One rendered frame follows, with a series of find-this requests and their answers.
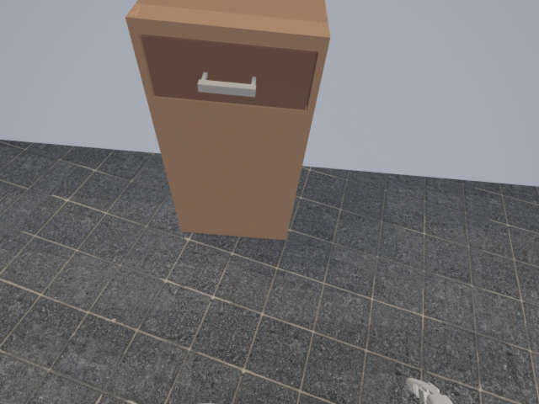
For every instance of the handle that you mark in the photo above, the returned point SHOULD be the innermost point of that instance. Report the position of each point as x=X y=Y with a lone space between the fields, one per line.
x=230 y=88

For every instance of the drawer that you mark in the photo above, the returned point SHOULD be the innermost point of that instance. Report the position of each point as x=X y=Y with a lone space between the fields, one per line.
x=283 y=76

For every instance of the right robot hand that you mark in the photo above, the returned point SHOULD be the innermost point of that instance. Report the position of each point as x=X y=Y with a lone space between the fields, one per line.
x=427 y=392

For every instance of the cabinet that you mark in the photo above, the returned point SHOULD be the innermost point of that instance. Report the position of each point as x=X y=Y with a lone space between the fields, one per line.
x=232 y=169

